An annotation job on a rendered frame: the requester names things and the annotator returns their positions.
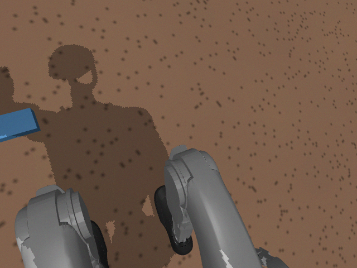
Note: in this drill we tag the small box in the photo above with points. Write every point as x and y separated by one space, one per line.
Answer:
17 124

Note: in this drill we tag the right robot hand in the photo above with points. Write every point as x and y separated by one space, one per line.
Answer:
267 260

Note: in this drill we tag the left robot foot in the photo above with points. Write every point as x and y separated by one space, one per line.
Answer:
101 246

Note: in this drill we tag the right robot foot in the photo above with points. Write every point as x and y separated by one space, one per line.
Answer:
182 248

